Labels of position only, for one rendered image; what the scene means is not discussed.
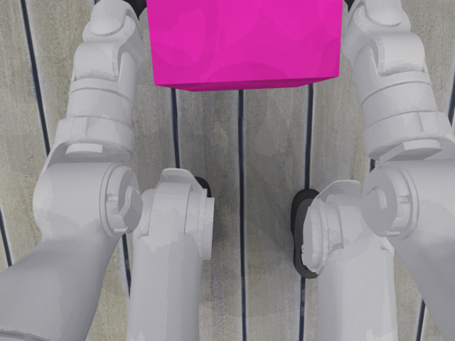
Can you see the robot left thigh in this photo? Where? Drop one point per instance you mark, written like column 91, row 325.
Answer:
column 167, row 264

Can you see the carton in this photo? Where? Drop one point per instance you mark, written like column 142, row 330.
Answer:
column 211, row 45

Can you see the right robot forearm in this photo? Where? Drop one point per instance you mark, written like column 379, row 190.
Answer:
column 394, row 88

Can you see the robot left upper arm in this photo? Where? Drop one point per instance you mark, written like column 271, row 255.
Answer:
column 82, row 210

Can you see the robot right upper arm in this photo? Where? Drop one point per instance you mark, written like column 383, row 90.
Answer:
column 412, row 204

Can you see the robot left hand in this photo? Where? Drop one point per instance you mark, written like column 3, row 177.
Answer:
column 137, row 5

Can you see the left robot forearm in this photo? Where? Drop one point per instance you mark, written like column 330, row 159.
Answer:
column 98, row 122

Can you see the right robot foot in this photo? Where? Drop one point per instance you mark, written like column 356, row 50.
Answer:
column 302, row 200

